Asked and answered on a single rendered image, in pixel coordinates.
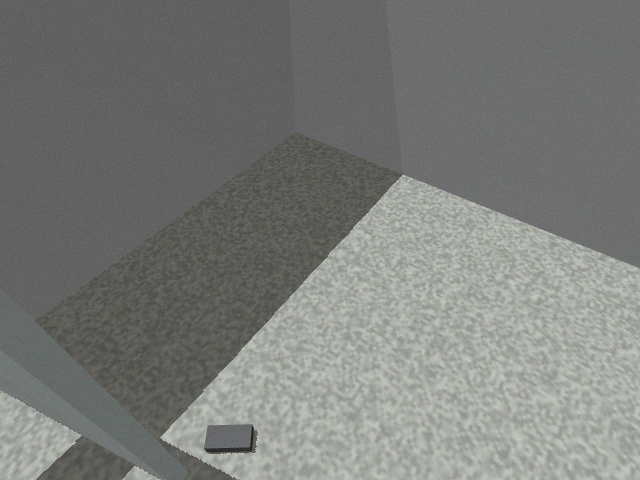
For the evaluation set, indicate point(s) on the small box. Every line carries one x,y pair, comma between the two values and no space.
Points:
229,438

